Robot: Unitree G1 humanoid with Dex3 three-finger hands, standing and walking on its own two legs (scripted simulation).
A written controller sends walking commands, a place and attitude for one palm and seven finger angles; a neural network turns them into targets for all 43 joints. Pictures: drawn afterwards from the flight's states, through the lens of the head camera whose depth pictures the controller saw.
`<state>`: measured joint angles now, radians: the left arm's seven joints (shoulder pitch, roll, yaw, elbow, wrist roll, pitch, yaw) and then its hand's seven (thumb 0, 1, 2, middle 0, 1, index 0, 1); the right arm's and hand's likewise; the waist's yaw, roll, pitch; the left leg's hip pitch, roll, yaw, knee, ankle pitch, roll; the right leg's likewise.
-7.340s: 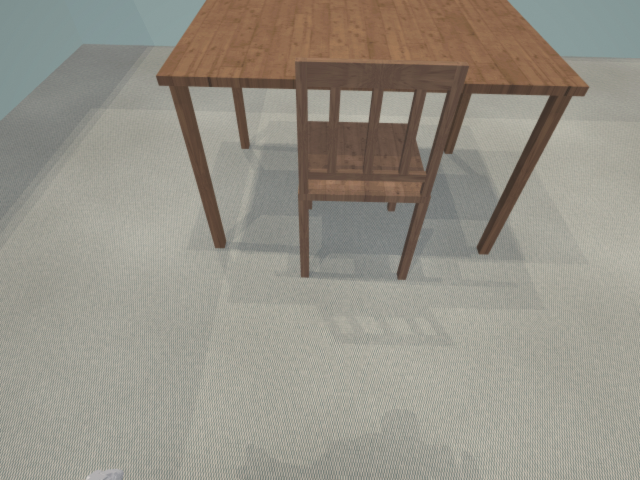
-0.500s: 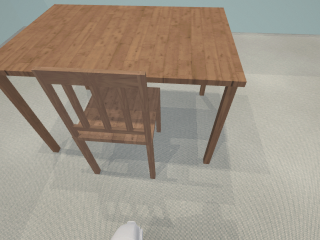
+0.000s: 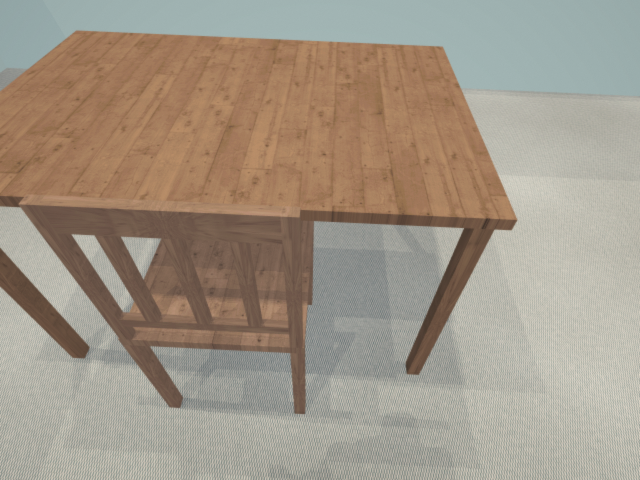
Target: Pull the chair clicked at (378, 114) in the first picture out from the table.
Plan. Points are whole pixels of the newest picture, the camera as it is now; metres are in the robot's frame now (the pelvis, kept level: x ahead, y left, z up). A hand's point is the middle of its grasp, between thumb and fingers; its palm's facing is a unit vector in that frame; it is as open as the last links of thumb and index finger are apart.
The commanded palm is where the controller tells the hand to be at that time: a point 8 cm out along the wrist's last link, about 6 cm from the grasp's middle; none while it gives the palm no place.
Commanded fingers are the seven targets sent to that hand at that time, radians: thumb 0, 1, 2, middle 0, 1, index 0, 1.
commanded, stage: come to a stop and stand still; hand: left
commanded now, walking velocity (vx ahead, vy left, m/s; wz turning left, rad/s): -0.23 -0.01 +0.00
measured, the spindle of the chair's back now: (190, 282) +0.46 +0.26 -0.11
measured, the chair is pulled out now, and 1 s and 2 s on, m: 0.00 0.00 0.00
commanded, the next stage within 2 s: look again from close up in 1.70 s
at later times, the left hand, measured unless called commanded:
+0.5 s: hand out of the picture +0.02 +0.22 -0.18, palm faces +0.00 -0.97 -0.23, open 7.4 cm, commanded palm none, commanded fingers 0.00 0.90 0.90 -0.20 -0.30 -0.20 -0.30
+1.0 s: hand out of the picture -0.04 +0.21 -0.17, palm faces -0.01 -0.98 -0.19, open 7.4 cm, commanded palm none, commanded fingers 0.00 0.90 0.90 -0.20 -0.30 -0.20 -0.30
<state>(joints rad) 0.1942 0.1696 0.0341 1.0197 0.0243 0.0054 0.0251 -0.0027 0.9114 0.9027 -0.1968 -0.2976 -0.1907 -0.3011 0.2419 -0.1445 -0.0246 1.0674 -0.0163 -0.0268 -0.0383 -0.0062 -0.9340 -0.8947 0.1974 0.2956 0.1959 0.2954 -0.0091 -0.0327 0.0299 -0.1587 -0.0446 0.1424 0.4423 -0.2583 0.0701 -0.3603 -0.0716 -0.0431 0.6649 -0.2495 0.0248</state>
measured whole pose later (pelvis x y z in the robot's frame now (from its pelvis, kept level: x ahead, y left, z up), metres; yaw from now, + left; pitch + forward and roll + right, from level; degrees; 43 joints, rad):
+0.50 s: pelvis -0.03 +0.04 -0.01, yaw -2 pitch -2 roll +1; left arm 0.26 0.18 0.02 0.97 0.03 0.06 0.03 0.00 0.91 0.90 -0.20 -0.30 -0.20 -0.30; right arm 0.28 -0.17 -0.03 0.93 -0.02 0.02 -0.02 0.01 -0.91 -0.90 0.19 0.30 0.19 0.29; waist 0.00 0.00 0.01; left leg -0.21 -0.03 0.10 0.61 -0.36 0.06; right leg -0.36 -0.06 -0.01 0.65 -0.29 -0.01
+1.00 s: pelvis -0.02 +0.05 +0.00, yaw -1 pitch -1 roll +1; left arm 0.34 0.13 -0.02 1.09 0.02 0.00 0.02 0.00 0.91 0.90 -0.20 -0.30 -0.20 -0.30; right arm 0.31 -0.18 0.02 1.07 -0.01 -0.02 -0.02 0.01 -0.91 -0.89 0.20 0.30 0.19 0.30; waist 0.00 0.02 0.02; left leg -0.13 -0.06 0.10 0.42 -0.27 0.07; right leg -0.27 -0.06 0.02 0.47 -0.18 0.04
